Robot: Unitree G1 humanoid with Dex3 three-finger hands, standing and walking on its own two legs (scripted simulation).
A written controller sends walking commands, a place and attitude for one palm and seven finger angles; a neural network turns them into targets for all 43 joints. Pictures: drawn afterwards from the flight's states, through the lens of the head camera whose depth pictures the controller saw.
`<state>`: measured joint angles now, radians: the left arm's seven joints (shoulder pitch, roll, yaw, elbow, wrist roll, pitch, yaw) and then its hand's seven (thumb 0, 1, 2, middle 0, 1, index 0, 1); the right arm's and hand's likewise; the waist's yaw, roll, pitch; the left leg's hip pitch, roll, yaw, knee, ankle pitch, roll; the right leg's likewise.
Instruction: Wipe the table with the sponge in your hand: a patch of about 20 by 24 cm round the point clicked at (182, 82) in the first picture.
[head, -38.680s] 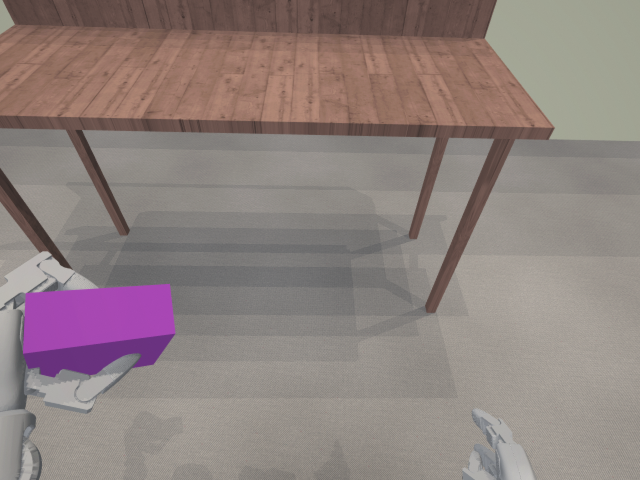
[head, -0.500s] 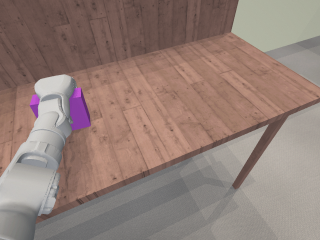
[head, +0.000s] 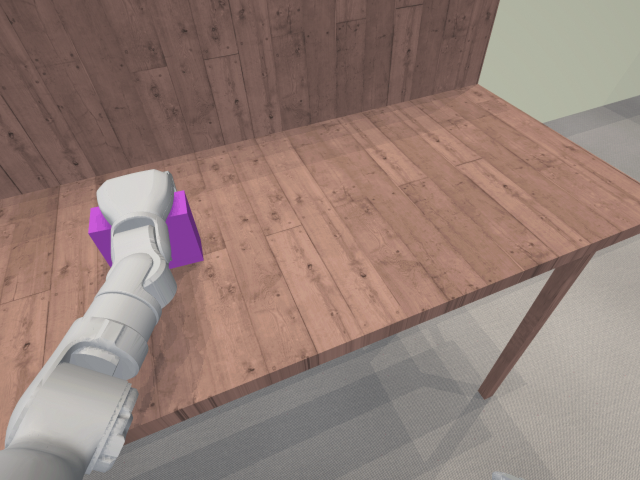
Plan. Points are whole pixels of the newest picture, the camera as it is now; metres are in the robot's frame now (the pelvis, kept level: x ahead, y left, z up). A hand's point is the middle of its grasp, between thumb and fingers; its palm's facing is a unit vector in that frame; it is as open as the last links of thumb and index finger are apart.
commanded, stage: wipe back along the third lane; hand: left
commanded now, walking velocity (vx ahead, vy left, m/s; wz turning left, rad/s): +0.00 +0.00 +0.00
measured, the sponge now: (155, 245) +0.41 +0.26 +0.08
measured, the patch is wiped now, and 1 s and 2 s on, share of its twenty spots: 1.00 1.00 1.00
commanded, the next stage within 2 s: slide back across to the middle lane in 1.22 s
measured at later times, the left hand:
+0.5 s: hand (157, 251) +0.36 +0.23 +0.12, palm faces +0.09 -0.05 -0.99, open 9.2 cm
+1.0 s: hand (172, 280) +0.32 +0.20 +0.12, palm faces +0.12 -0.06 -0.99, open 9.1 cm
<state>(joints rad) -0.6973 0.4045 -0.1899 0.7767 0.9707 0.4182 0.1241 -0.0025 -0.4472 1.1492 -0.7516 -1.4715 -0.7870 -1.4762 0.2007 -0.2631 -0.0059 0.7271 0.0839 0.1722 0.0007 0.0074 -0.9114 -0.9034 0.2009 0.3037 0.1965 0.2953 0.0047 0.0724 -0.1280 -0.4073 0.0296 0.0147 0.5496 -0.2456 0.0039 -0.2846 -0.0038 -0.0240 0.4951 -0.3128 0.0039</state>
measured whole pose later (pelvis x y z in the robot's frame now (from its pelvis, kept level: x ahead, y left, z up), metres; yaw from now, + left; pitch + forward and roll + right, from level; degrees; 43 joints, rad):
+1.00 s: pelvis +0.01 -0.02 +0.00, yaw +0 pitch +1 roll +1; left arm -0.23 0.36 -0.29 0.03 1.00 0.64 0.01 0.04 -0.41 1.12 -0.73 -1.49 -0.77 -1.48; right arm 0.05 -0.28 0.04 0.62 0.09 0.16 0.02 0.01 -0.91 -0.90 0.20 0.30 0.20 0.30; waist 0.08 0.10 -0.10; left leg -0.30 0.03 0.01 0.57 -0.28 -0.03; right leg -0.20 0.00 -0.03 0.58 -0.38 -0.02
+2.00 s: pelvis -0.01 -0.04 +0.00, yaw +0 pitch -3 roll +1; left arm 0.02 0.54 -0.08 -0.15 0.87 0.54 -0.08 -0.01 -0.44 1.11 -0.79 -1.43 -0.83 -1.43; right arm 0.06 -0.30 0.03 0.63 0.06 0.11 -0.06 0.01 -0.91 -0.90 0.20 0.30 0.20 0.30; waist 0.10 0.11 -0.04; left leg -0.25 0.06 0.00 0.55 -0.25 -0.03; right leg -0.16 0.03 -0.03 0.57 -0.36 -0.05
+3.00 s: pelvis -0.03 -0.03 +0.00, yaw +2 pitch +1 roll -1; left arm -0.53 0.53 -0.10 0.59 0.98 0.27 -0.08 0.01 -0.51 1.17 -0.83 -1.39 -0.87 -1.39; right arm 0.16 -0.28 0.02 0.70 0.08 0.09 -0.07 0.01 -0.91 -0.90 0.20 0.30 0.20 0.30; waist 0.05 0.09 -0.06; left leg -0.35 0.04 -0.04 0.52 -0.20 -0.02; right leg -0.23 0.01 -0.07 0.52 -0.30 -0.03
